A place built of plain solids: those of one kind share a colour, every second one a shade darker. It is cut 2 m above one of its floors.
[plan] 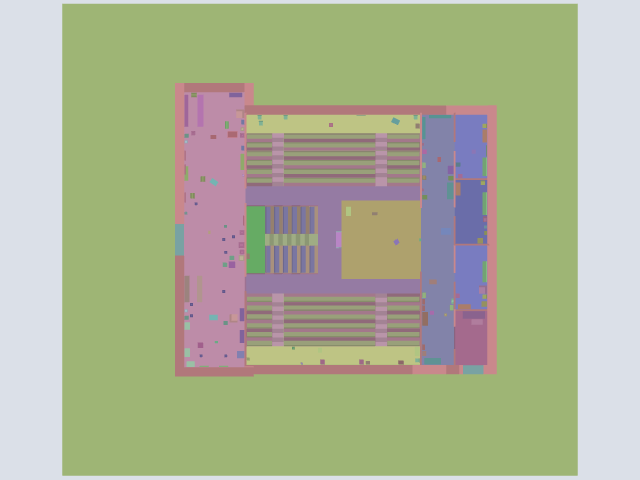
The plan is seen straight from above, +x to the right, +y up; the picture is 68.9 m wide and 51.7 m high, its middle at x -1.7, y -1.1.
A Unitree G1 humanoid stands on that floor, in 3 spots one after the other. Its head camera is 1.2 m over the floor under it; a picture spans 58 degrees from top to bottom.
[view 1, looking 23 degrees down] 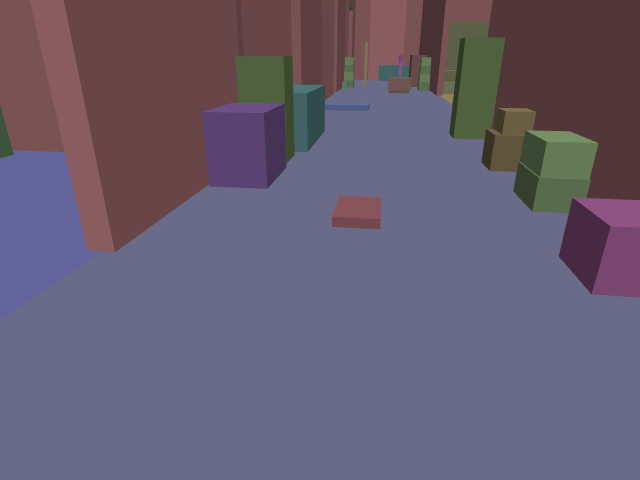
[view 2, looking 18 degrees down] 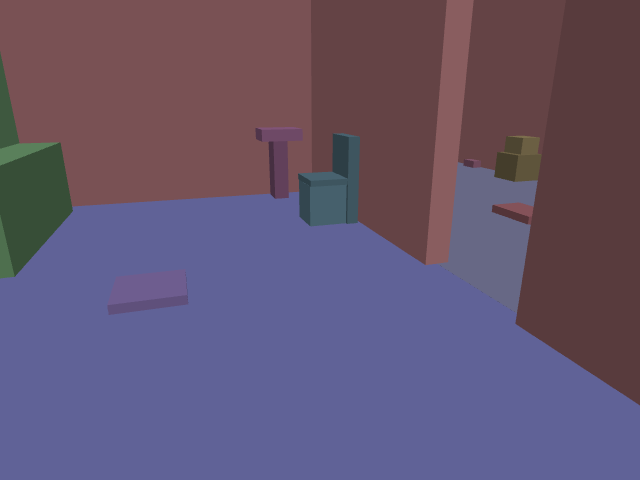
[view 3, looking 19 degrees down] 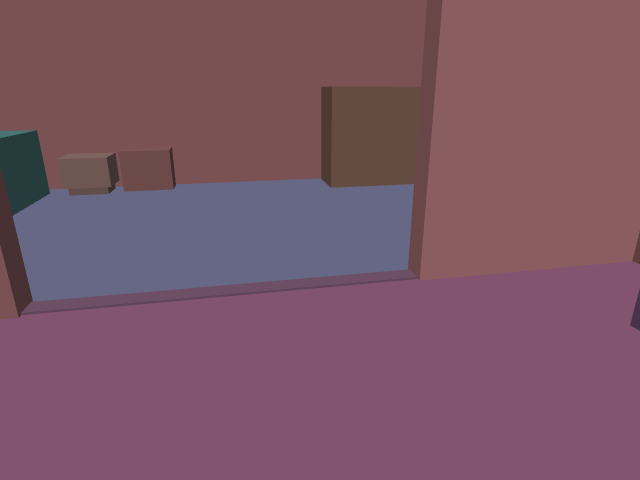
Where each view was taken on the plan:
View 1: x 10.99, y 10.90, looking -82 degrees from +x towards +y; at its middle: floor_backstage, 3.07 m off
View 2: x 14.61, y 11.18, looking -108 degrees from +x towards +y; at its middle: floor_dressing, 3.88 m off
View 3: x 15.35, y -11.65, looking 168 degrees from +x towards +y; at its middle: floor_backstage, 3.68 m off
